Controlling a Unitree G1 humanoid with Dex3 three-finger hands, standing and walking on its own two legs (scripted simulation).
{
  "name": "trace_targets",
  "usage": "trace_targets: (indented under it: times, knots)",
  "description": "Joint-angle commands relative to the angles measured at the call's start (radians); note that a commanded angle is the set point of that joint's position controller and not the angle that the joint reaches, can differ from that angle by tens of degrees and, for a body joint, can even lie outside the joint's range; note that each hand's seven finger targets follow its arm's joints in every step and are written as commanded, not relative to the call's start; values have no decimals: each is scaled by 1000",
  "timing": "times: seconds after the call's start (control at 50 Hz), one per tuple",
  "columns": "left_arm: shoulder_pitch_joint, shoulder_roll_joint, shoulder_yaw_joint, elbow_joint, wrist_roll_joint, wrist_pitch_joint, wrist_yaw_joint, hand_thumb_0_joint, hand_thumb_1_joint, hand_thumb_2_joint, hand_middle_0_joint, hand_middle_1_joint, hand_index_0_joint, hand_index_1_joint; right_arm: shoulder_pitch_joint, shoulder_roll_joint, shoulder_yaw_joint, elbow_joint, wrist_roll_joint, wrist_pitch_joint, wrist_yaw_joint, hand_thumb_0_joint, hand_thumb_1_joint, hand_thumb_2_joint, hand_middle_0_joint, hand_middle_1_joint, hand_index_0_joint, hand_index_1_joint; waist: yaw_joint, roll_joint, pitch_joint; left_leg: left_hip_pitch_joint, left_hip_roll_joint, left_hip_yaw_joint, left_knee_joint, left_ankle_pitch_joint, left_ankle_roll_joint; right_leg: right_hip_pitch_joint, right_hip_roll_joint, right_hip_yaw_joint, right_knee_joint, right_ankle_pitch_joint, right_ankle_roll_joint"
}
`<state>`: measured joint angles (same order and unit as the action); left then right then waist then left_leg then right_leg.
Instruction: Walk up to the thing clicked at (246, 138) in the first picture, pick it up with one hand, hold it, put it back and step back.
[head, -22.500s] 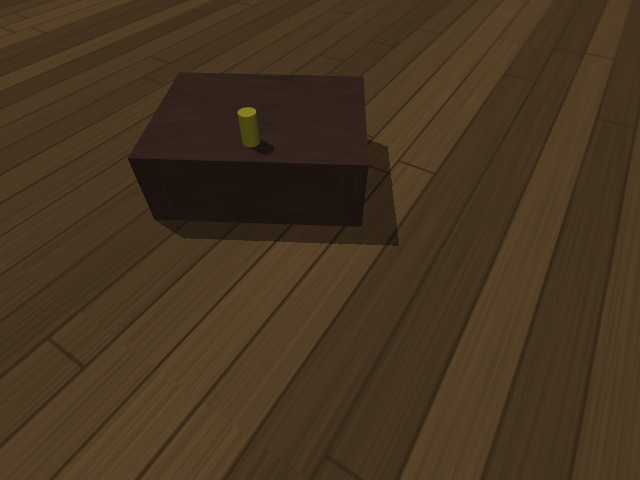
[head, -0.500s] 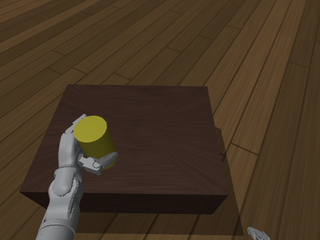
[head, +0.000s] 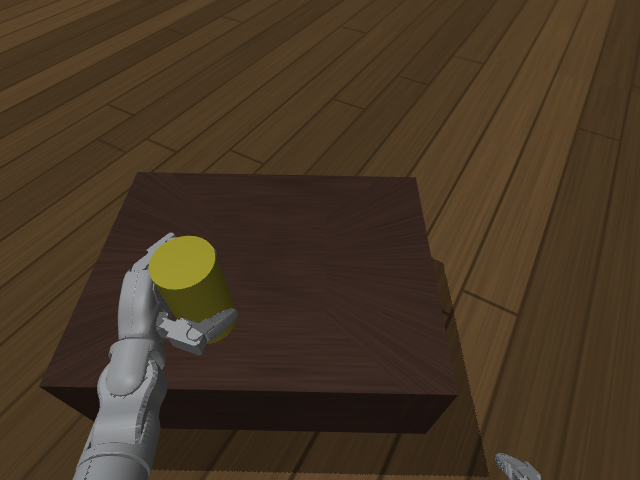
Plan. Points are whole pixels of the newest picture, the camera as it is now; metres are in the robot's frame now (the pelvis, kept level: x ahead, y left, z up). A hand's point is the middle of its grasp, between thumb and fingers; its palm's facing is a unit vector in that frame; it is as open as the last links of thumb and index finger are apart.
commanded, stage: hold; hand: left
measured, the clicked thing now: (197, 293) +0.33 +0.16 +0.06
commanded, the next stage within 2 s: crouch in 0.74 s
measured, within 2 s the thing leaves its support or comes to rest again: neither
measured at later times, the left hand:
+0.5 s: hand (196, 298) +0.33 +0.17 +0.06, palm faces +0.09 -1.00 -0.02, open 9.9 cm
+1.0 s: hand (198, 301) +0.33 +0.17 +0.04, palm faces +0.11 -0.99 +0.00, open 9.9 cm
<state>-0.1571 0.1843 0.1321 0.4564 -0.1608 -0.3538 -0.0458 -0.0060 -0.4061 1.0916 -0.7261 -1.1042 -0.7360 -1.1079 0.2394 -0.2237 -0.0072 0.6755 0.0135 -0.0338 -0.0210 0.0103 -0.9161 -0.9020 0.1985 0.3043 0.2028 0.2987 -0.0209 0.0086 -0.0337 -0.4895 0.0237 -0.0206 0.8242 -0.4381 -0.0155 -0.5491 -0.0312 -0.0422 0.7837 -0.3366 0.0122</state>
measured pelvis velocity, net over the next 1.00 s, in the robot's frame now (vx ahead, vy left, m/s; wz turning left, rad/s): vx -0.01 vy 0.00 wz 0.00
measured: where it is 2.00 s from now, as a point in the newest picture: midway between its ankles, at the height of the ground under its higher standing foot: outside the picture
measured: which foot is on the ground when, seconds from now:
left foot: down 0.00-1.00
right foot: down 0.00-1.00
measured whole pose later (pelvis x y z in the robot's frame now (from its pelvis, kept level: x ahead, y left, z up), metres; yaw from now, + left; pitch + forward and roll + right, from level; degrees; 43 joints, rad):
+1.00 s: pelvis -0.01 +0.00 +0.00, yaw +0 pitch +6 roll -1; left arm -0.19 0.18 0.14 0.50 -0.16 -0.37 -0.04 -0.01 -0.41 1.09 -0.74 -1.09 -0.75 -1.09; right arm 0.23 -0.22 -0.01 0.68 0.01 -0.05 -0.01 0.01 -0.90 -0.90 0.20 0.30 0.20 0.30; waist -0.03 0.00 -0.03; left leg -0.53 0.02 -0.02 0.86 -0.44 -0.01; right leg -0.58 -0.03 -0.04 0.81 -0.33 0.02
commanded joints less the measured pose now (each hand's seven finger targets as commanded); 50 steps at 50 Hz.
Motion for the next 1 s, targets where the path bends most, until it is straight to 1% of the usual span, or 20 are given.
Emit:
trace_targets:
  times: [0.0,0.04,0.06,0.08,0.14,0.16,0.26,0.34,0.4,0.44,0.46,0.48,0.58,0.6,0.68,0.74,0.82,0.86,0.9,0.98]
  knots:
    - [-341,140,54,-260,-17,-81,3,0,172,1280,-1281,-1457,-1303,-1454,-25,-132,-50,-126,0,-44,-13,0,-908,-903,200,300,200,300,-8,19,-268,38,-22,7,-123,252,12,188,27,-3,-86,224,-24]
    - [-302,137,33,-263,-9,-82,-3,0,199,1279,-1281,-1456,-1306,-1449,-20,-128,-46,-129,-2,-41,-11,0,-910,-903,200,300,200,300,1,14,-274,33,-26,11,-128,235,15,212,26,0,-93,210,-23]
    - [-267,157,71,-227,-12,-83,-1,0,187,1275,-1283,-1457,-1307,-1451,-26,-137,-50,-130,0,-44,-12,0,-910,-903,200,300,200,300,9,6,-271,38,-27,13,-128,229,16,217,27,2,-99,205,-21]
    - [-268,134,37,-253,-11,-87,-7,0,192,1273,-1296,-1470,-1322,-1461,-30,-129,-47,-130,-1,-47,-12,0,-916,-903,200,300,200,300,2,-3,-291,40,-27,13,-127,231,17,232,25,2,-97,213,-20]
    - [-270,141,44,-274,-17,-82,-4,0,150,1268,-1279,-1459,-1301,-1455,-27,-133,-47,-132,3,-45,-15,0,-922,-906,200,300,200,300,0,10,-303,57,-27,15,-127,259,16,244,26,4,-96,243,-21]
    - [-211,92,12,-181,-15,-67,-7,0,122,1259,-1277,-1452,-1299,-1448,-26,-131,-45,-127,3,-45,-13,0,-923,-906,199,300,200,300,-9,-17,-256,34,-23,11,-124,270,14,217,30,0,-91,246,-22]
    - [-290,148,65,-236,-15,-79,-2,0,174,1283,-1296,-1471,-1318,-1467,-31,-134,-50,-128,2,-44,-10,0,-912,-904,200,300,200,300,-2,1,-238,16,-23,9,-131,211,17,190,27,-2,-97,193,-23]
    - [-296,116,19,-287,-15,-91,-3,0,203,1272,-1289,-1462,-1314,-1455,-25,-137,-50,-132,3,-49,-10,0,-914,-904,200,300,200,300,-7,34,-272,64,-19,2,-143,225,7,184,33,-7,-87,189,-29]
    - [-311,138,30,-303,-13,-83,4,0,181,1251,-1272,-1438,-1295,-1433,-24,-132,-47,-130,1,-51,-11,0,-918,-905,200,300,200,300,-2,17,-298,57,-21,4,-134,238,11,222,31,-5,-94,211,-24]
    - [-252,109,20,-216,-14,-66,3,0,143,1252,-1264,-1435,-1286,-1431,-25,-129,-43,-128,3,-51,-11,0,-915,-905,199,300,200,300,-12,-17,-241,29,-22,8,-136,204,18,198,31,-4,-105,189,-21]
    - [-283,119,26,-268,-16,-72,6,0,145,1257,-1275,-1449,-1299,-1445,-32,-126,-43,-123,2,-53,-12,0,-915,-904,200,300,200,300,-8,0,-241,26,-22,9,-138,192,17,193,29,-3,-104,179,-21]
    - [-255,105,25,-187,-12,-64,7,0,144,1267,-1264,-1446,-1287,-1443,-24,-132,-46,-117,0,-52,-13,0,-913,-904,200,300,200,300,-18,-18,-247,27,-20,6,-129,218,15,185,31,-6,-97,197,-22]
    - [-316,148,60,-265,-12,-79,11,0,191,1292,-1291,-1476,-1315,-1471,-35,-128,-45,-127,0,-53,-9,0,-910,-903,200,300,200,300,7,1,-244,2,-27,13,-132,187,19,205,24,-1,-103,174,-20]
    - [-300,143,51,-261,-8,-83,13,0,184,1285,-1284,-1468,-1308,-1462,-23,-127,-46,-123,-2,-52,-11,0,-910,-903,200,300,200,300,0,1,-289,28,-26,12,-124,225,18,219,26,0,-93,208,-21]
    - [-266,110,21,-220,-8,-76,4,0,185,1277,-1276,-1460,-1300,-1455,-32,-128,-43,-129,-1,-54,-11,0,-915,-905,200,300,200,300,-9,11,-271,32,-26,14,-123,231,15,204,28,3,-95,216,-22]
    - [-313,140,35,-286,-11,-85,4,0,169,1272,-1277,-1456,-1299,-1453,-20,-135,-48,-127,2,-53,-11,0,-918,-905,200,300,200,300,-7,33,-296,56,-20,4,-135,227,9,201,32,-5,-88,200,-28]
    - [-260,101,19,-213,-17,-76,2,0,220,1325,-1268,-1432,-1281,-1440,-14,-129,-45,-118,0,-57,-9,0,-898,-909,201,301,201,301,-14,-19,-252,21,-19,5,-120,240,14,197,33,-6,-88,220,-24]
    - [-296,116,34,-208,-17,-78,4,0,217,1221,-1310,-1386,-1327,-1383,-22,-132,-48,-113,1,-56,-10,0,-892,-900,201,300,201,300,-22,-19,-239,13,-22,9,-112,230,19,173,28,-2,-89,218,-21]
    - [-299,110,39,-195,-20,-81,3,0,240,1244,-1338,-1411,-1355,-1408,-16,-132,-49,-109,-2,-57,-9,0,-886,-899,201,300,201,300,-24,-27,-234,-5,-22,9,-104,224,21,157,27,-1,-83,217,-21]
    - [-308,102,61,-49,-5,-105,5,0,221,1239,-1347,-1417,-1365,-1413,-20,-134,-55,-97,-9,-59,2,0,-887,-899,201,300,201,300,-32,-62,-167,-92,-20,5,-81,132,26,74,26,-2,-62,130,-20]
